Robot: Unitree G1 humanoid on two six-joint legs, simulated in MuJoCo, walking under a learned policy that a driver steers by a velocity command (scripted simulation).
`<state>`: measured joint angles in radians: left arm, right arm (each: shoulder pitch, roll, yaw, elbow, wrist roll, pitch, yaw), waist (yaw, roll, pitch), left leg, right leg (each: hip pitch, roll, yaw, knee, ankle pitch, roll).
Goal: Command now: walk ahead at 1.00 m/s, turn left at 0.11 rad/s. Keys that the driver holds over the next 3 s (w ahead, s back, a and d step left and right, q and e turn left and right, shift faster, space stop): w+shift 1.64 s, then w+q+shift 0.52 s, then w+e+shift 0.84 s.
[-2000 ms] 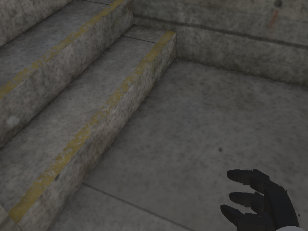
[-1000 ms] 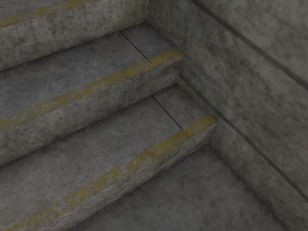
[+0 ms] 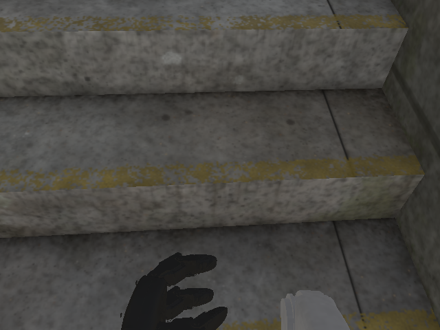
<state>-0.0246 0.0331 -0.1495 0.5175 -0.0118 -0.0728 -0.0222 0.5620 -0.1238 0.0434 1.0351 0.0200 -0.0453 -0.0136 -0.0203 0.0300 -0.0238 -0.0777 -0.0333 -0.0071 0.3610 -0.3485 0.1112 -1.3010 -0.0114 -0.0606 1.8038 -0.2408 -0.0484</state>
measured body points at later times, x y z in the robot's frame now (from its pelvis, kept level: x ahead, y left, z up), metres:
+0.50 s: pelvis +0.39 +0.04 +0.27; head +0.38 +0.05 +0.72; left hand +0.43 +0.29 +0.13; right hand +0.58 -0.16 +0.20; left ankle +0.42 +0.15 -0.38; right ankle +0.23 -0.11 -0.27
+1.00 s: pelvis +0.80 +0.03 +0.51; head +0.78 +0.05 +0.96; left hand +0.71 +0.25 +0.35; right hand +1.04 -0.15 +0.48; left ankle +0.83 +0.19 +0.18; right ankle +0.74 -0.09 -0.21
